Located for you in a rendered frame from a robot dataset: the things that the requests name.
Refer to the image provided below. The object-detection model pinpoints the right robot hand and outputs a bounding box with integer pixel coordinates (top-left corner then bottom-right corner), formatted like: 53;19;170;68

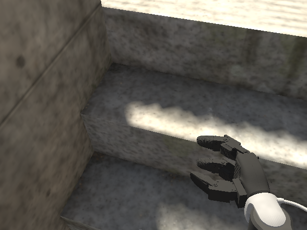
190;134;272;209

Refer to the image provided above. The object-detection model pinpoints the right robot forearm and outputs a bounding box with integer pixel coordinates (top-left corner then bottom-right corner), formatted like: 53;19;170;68
244;193;294;230

